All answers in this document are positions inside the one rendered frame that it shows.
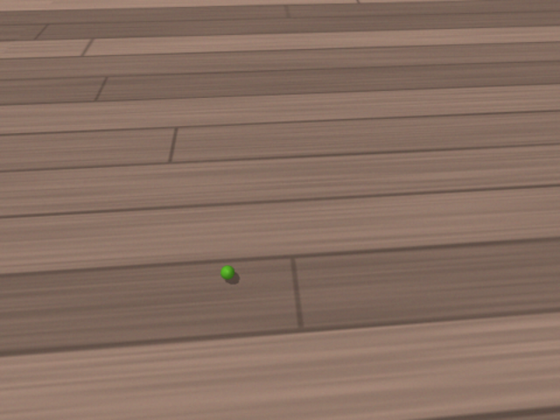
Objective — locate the ball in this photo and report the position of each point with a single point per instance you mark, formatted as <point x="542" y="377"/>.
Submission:
<point x="227" y="272"/>

